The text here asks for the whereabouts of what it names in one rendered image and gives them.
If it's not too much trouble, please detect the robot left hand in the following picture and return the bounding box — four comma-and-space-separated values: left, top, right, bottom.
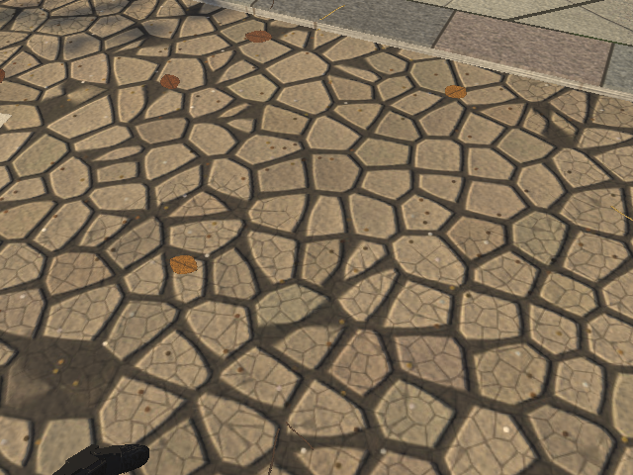
52, 444, 149, 475

